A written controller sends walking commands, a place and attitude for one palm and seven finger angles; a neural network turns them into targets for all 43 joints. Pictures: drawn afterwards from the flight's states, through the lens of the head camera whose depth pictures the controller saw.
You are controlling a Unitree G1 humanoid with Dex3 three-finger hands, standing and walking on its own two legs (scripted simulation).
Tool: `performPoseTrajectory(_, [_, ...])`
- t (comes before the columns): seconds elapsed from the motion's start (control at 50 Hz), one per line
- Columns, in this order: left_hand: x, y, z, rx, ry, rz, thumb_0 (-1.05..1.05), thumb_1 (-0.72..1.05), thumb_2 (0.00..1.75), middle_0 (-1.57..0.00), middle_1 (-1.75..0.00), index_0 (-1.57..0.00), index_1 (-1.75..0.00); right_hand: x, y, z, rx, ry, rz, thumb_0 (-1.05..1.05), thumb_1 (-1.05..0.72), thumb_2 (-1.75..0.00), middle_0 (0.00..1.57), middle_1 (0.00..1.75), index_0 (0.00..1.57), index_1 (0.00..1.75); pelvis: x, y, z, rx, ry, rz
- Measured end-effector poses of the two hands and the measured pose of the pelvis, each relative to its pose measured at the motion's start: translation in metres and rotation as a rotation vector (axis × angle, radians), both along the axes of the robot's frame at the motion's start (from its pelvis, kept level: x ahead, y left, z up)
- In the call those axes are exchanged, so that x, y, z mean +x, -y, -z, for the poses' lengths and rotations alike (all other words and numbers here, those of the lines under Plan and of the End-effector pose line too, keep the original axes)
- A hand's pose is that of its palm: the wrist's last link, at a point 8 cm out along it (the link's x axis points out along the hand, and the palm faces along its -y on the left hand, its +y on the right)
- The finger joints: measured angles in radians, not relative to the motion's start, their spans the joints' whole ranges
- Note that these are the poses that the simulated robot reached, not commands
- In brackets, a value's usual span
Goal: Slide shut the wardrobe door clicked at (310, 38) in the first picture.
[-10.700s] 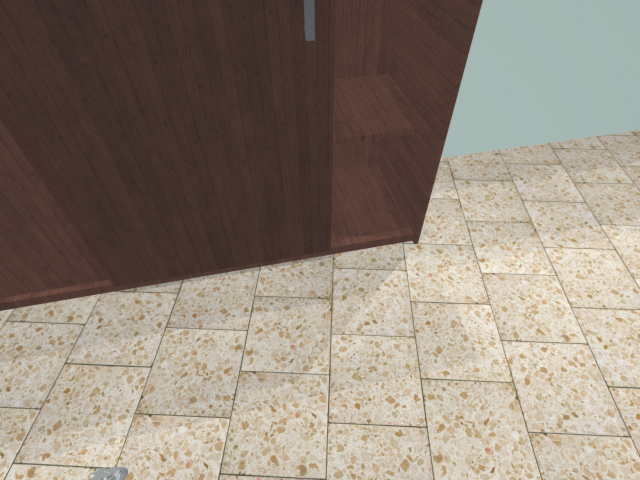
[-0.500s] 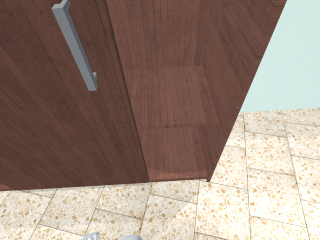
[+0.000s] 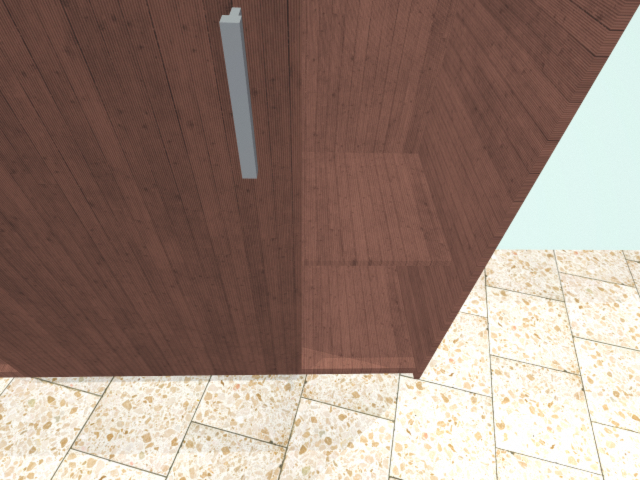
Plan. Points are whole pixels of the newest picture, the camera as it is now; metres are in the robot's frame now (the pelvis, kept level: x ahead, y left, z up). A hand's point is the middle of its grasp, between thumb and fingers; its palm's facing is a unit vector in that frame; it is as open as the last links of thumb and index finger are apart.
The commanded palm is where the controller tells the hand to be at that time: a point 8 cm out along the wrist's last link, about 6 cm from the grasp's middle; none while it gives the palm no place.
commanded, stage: come to a stop and stand still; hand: left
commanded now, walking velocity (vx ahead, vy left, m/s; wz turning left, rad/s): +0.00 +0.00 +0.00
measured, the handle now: (243, 101) +0.50 +0.15 +0.22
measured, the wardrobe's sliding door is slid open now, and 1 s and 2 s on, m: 0.37 0.37 0.37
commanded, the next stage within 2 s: look again from close up in 0.76 s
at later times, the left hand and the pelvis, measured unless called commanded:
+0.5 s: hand out of the picture -0.01 +0.17 -0.18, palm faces +0.00 -0.98 -0.21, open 7.3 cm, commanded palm none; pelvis -0.01 -0.01 -0.01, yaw +0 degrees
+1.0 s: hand out of the picture +0.01 +0.17 -0.18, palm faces +0.00 -0.98 -0.19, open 7.3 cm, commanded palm none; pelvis +0.01 -0.01 +0.00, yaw -1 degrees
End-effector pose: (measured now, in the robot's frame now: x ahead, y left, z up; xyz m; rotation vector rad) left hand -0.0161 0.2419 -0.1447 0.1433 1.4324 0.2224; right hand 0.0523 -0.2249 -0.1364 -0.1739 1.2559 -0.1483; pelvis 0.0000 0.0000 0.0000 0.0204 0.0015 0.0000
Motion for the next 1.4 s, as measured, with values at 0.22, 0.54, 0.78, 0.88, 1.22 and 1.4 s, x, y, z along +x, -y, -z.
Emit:
performPoseTrajectory(0.22, [-0.020, 0.036, -0.004, -0.038, -0.015, 0.034, 0.00, 0.91, 0.90, -0.20, -0.30, -0.20, -0.30, -0.051, 0.006, 0.011, 0.039, -0.087, 0.054, 0.00, -0.93, -0.89, 0.20, 0.30, 0.20, 0.30, -0.010, 0.007, -0.003, -0.006, 0.025, 0.008])
performPoseTrajectory(0.54, [0.011, 0.022, 0.001, -0.010, 0.080, 0.090, 0.01, 0.92, 0.90, -0.20, -0.30, -0.21, -0.30, -0.092, -0.009, 0.018, 0.069, -0.156, 0.053, 0.00, -0.91, -0.90, 0.20, 0.30, 0.19, 0.30, -0.012, 0.005, 0.006, -0.015, 0.011, 0.006])
performPoseTrajectory(0.78, [0.026, 0.022, 0.001, -0.016, 0.087, 0.089, 0.00, 0.91, 0.90, -0.20, -0.30, -0.20, -0.30, -0.058, -0.002, 0.014, 0.041, -0.112, 0.036, 0.01, -0.92, -0.89, 0.20, 0.30, 0.20, 0.30, -0.002, 0.004, 0.003, -0.009, 0.010, 0.016])
performPoseTrajectory(0.88, [0.024, 0.026, 0.003, -0.032, 0.067, 0.083, 0.00, 0.91, 0.90, -0.20, -0.30, -0.20, -0.30, -0.043, 0.005, 0.010, 0.017, -0.088, 0.028, 0.00, -0.91, -0.90, 0.20, 0.30, 0.20, 0.30, 0.002, 0.005, 0.003, -0.009, 0.008, 0.018])
performPoseTrajectory(1.22, [0.019, 0.023, 0.004, -0.032, 0.026, 0.067, 0.00, 0.91, 0.90, -0.20, -0.30, -0.20, -0.30, -0.014, 0.009, 0.006, 0.003, -0.062, 0.005, 0.00, -0.91, -0.90, 0.20, 0.30, 0.20, 0.30, 0.012, 0.006, 0.001, -0.010, 0.005, 0.016])
performPoseTrajectory(1.4, [0.025, 0.019, 0.001, -0.016, 0.036, 0.066, 0.00, 0.91, 0.90, -0.20, -0.30, -0.20, -0.30, -0.019, 0.009, 0.008, 0.009, -0.082, 0.008, 0.00, -0.91, -0.90, 0.20, 0.30, 0.20, 0.30, 0.015, 0.007, 0.001, -0.008, 0.006, 0.014])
